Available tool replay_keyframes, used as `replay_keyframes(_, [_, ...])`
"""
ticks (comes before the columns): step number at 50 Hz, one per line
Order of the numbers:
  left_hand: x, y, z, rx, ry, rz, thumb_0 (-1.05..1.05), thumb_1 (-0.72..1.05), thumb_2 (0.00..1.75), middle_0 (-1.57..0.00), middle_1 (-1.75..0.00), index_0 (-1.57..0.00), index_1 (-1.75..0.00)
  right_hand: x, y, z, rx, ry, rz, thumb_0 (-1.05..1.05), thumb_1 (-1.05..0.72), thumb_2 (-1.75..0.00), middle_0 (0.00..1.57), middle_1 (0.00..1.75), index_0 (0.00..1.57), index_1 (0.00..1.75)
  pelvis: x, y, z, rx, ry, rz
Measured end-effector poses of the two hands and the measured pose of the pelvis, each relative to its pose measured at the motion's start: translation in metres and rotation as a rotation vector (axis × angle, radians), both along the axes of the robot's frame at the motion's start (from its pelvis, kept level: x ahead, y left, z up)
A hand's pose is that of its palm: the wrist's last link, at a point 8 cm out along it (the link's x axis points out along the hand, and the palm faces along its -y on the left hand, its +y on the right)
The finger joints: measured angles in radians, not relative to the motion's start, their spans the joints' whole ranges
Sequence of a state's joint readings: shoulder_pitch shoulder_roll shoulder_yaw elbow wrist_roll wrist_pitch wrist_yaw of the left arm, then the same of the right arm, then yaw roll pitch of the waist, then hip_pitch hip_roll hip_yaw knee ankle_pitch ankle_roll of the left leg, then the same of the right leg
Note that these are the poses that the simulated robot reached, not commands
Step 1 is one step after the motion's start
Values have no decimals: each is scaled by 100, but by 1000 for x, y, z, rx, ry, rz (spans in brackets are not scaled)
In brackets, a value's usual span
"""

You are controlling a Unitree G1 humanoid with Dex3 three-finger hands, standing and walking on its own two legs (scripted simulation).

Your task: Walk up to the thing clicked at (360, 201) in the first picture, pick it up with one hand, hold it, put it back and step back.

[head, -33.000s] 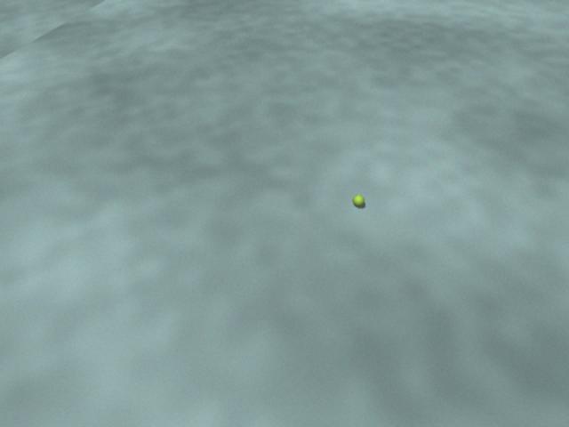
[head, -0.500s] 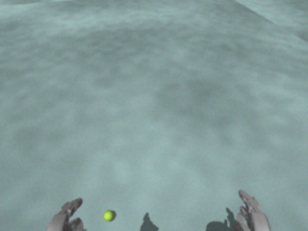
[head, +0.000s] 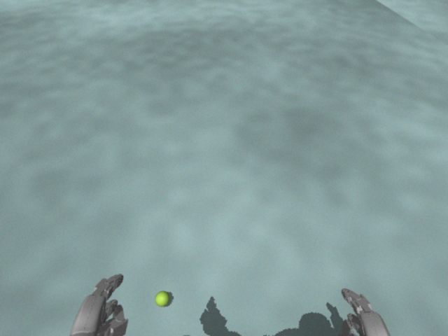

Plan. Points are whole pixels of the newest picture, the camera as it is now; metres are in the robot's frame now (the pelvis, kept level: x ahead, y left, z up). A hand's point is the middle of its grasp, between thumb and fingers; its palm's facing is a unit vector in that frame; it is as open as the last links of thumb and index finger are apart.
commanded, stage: stand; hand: left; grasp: from above
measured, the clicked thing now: (162, 298) +0.38 +0.25 -0.69
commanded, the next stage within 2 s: none
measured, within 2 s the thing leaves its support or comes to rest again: neither
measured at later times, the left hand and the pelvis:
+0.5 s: hand out of the picture +0.05 +0.24 -0.12, palm faces +0.02 -0.95 -0.31, open 7.4 cm; pelvis +0.00 +0.02 +0.05, yaw -1 degrees
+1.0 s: hand out of the picture +0.04 +0.24 -0.11, palm faces +0.00 -0.94 -0.33, open 7.4 cm; pelvis -0.01 +0.00 +0.06, yaw +0 degrees
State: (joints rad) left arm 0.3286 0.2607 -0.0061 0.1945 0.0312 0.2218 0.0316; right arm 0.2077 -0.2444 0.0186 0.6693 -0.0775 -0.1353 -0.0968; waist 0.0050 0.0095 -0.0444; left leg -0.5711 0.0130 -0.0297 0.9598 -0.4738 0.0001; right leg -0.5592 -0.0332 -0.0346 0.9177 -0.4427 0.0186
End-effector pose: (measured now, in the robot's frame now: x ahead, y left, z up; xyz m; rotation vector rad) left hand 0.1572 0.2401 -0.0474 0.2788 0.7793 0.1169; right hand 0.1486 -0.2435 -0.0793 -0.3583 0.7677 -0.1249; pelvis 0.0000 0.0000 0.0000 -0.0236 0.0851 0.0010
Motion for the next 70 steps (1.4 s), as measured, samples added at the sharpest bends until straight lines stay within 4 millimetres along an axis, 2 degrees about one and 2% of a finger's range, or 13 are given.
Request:
replay_keyframes(4, [-12,19,-17,31,80,23,1,90,90,-20,-30,-20,-30,-17,-12,-4,12,153,-10,1,-90,-90,21,30,20,30,-2,1,10,21,-45,-1])
replay_keyframes(11, [-54,43,-34,40,259,95,1,91,90,-20,-30,-20,-30,-50,-25,2,10,277,-107,1,-91,-90,21,30,20,30,2,8,26,17,-90,-5])
replay_keyframes(19, [-98,48,-35,18,410,152,1,91,90,-20,-30,-20,-30,-77,-18,5,30,376,-161,1,-91,-90,20,30,20,30,6,15,43,17,-134,-9])
replay_keyframes(26, [-118,49,-32,15,468,168,1,91,90,-20,-30,-20,-30,-88,-10,5,58,409,-179,1,-91,-90,21,30,20,30,2,16,52,22,-162,-9])
replay_keyframes(34, [-124,50,-26,29,471,169,1,91,90,-20,-30,-20,-30,-95,-14,6,71,417,-187,0,-91,-90,21,30,20,30,-4,13,56,27,-174,-7])
replay_keyframes(48, [-129,42,-22,43,491,160,1,91,90,-20,-30,-20,-30,-108,-36,7,59,454,-202,0,-91,-90,21,30,20,30,-8,2,58,24,-168,-7])
replay_keyframes(58, [-117,34,-21,34,488,151,1,91,90,-20,-30,-20,-30,-110,-43,7,57,472,-202,0,-91,-90,20,30,20,30,-4,-4,59,23,-164,-10])
replay_keyframes(70, [-100,24,-21,19,473,138,1,91,90,-20,-30,-20,-30,-101,-39,6,73,471,-194,0,-91,-90,20,30,20,30,3,-8,60,24,-157,-14])
